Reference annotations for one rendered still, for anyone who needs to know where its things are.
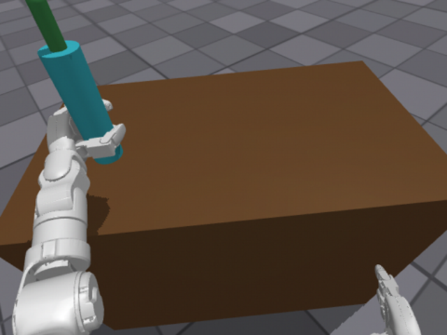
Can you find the bottle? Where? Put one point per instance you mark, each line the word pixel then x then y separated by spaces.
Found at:
pixel 67 67

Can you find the left robot arm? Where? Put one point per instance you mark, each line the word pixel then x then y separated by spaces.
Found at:
pixel 56 295

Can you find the right robot hand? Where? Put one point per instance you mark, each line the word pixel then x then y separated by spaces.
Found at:
pixel 395 310

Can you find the left robot hand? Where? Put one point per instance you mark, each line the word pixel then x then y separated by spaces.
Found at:
pixel 62 133

